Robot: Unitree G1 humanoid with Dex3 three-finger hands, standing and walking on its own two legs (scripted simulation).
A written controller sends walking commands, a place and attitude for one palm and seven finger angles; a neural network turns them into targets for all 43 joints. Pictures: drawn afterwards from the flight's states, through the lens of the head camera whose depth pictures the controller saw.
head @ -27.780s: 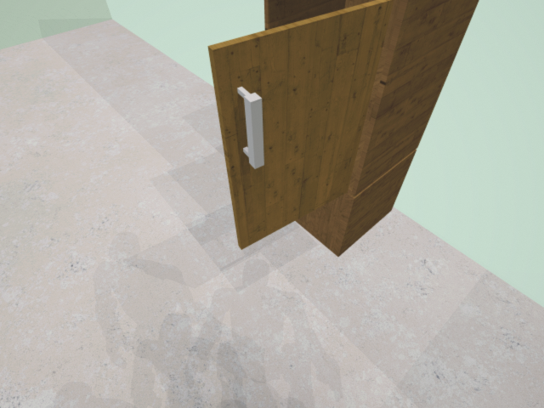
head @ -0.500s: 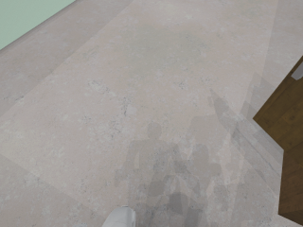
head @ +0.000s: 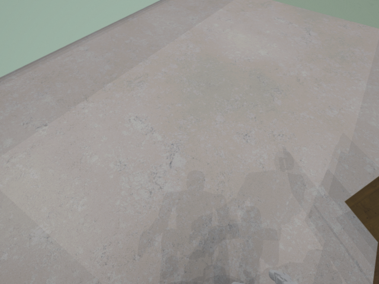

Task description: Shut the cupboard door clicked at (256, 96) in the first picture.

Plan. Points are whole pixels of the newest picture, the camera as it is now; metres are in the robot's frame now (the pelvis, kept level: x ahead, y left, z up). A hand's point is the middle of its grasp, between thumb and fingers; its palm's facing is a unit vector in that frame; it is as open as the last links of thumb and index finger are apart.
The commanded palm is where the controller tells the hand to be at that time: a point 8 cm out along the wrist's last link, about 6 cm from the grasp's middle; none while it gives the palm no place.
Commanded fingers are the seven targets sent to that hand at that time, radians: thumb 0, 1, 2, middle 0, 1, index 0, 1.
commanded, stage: turn to face it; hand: left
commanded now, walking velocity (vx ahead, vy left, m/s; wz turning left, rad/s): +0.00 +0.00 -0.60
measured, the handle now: out of the picture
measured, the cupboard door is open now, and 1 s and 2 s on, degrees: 54 54 54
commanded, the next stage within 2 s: take the last steps up to it in 1.72 s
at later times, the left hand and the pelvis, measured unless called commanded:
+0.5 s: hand (123, 274) +0.16 +0.18 -0.17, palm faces -0.25 -0.94 -0.24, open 7.4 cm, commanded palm none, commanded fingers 0.00 0.90 0.90 -0.20 -0.30 -0.20 -0.30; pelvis +0.04 +0.00 +0.00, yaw -17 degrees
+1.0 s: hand (165, 229) +0.27 +0.09 -0.15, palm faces -0.57 -0.77 -0.28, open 7.4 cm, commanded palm none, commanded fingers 0.00 0.90 0.90 -0.20 -0.30 -0.20 -0.30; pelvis +0.05 -0.01 -0.01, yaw -36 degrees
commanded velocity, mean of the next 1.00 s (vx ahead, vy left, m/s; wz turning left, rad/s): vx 0.00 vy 0.00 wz -0.60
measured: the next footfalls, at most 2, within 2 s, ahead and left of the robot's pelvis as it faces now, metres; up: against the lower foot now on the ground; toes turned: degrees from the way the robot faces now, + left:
right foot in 0.14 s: +0.05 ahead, -0.14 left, +0.00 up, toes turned -10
left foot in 0.52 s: +0.13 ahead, +0.11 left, +0.00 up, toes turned -17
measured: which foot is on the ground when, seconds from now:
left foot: down 0.00-0.14, up 0.16-0.50, down 0.52-0.90, up 0.92-1.00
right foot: up 0.00-0.12, down 0.14-0.52, up 0.54-0.88, down 0.90-1.00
